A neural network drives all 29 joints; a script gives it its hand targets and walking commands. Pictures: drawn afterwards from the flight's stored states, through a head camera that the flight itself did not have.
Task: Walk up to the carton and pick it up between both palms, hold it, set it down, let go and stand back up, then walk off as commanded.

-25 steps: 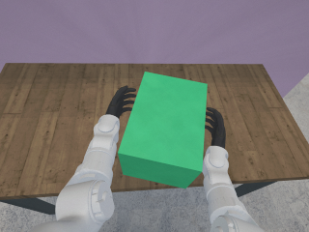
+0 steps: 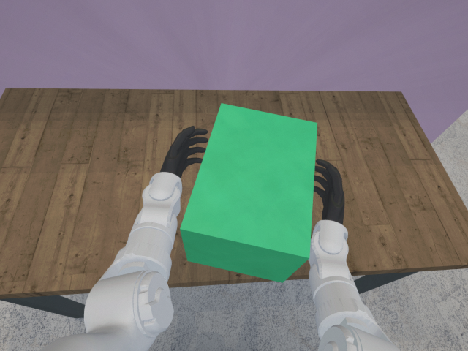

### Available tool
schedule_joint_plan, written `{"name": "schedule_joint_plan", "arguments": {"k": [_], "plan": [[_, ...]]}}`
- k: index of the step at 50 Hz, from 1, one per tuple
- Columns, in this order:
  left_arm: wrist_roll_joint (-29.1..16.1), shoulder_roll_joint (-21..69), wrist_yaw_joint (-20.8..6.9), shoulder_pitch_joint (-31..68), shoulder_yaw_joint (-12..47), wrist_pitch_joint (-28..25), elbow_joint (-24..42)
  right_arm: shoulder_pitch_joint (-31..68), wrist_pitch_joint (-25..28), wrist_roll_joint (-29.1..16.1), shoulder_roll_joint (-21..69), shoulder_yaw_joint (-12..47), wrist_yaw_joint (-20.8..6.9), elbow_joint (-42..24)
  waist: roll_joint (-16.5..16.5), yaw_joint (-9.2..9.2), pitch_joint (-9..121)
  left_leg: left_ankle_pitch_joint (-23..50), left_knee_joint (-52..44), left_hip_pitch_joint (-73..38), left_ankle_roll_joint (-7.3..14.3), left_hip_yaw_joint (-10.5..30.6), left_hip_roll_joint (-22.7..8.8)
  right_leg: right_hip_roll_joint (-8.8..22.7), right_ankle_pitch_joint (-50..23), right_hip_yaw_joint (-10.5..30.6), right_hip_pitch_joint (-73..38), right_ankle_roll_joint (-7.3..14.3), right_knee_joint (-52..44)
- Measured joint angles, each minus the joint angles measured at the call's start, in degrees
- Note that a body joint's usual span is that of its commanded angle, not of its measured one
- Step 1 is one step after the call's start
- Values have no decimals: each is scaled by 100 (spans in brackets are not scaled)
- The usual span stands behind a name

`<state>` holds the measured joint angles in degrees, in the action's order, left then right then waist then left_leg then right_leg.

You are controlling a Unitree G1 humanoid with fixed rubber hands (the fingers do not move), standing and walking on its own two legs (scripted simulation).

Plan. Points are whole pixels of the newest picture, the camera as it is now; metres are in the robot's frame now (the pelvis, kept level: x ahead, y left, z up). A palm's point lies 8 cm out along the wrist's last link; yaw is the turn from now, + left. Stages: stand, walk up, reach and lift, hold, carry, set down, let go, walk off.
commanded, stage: set down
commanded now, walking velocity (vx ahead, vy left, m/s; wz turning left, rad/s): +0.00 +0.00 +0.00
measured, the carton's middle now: (251, 192) +0.40 -0.03 -0.03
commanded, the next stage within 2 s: none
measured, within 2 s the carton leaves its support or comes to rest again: rests again in 0.40 s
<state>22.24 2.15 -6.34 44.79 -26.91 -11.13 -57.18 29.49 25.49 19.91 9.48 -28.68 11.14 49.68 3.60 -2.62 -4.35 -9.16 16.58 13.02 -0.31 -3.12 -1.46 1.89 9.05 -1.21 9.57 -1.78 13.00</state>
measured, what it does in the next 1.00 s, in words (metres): shifts its weight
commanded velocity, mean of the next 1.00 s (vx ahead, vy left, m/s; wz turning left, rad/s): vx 0.00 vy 0.00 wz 0.00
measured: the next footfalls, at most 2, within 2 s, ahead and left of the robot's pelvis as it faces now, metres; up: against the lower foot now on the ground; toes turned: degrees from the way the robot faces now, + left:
none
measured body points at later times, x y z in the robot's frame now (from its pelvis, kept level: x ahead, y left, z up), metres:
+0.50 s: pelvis -0.02 +0.01 -0.01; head +0.09 +0.05 +0.42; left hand +0.42 +0.14 -0.02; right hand +0.36 -0.15 -0.02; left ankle -0.01 +0.12 -0.75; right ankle -0.03 -0.14 -0.75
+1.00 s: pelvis -0.05 +0.02 -0.02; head +0.00 +0.06 +0.42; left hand +0.38 +0.17 +0.00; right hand +0.32 -0.15 +0.00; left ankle -0.02 +0.12 -0.75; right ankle -0.03 -0.14 -0.75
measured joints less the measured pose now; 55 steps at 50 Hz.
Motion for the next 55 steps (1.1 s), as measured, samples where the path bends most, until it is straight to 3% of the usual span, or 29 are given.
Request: {"name": "schedule_joint_plan", "arguments": {"k": [8, 16, 25, 37, 55], "plan": [[0, -29, 188, 116, -2, -60, -276, 152, 41, -146, -105, -46, -18, 311, 0, 1, 22, -17, 133, 242, 15, 1, -7, -2, -19, 1, 210, -10, 65], [-29, -209, 629, 127, 8, -298, -923, 425, 46, -828, -260, 147, -29, 1020, 2, -15, 262, -141, 650, 1164, 17, 14, -93, -70, -17, 7, 1040, -13, 372], [-671, -529, 1014, 366, 538, -896, -1604, 777, 108, -1422, -493, 494, -10, 1732, -76, -67, 1090, -271, 1177, 2129, 17, 39, -141, -104, 3, 8, 1900, -46, 680], [-1233, -931, 904, 704, 1123, -849, -2646, 1011, 116, -2214, -846, 1197, -37, 2470, -200, -68, 1261, -365, 1538, 2153, 17, 59, -152, -104, 47, 9, 1895, -95, 984], [-1802, -1116, 793, 299, 1690, -873, -2405, 1011, -111, -2446, -892, 1475, -44, 2470, -199, -67, 1248, -364, 1740, 2143, 17, 76, -153, -104, 52, 10, 1899, -95, 1221]]}}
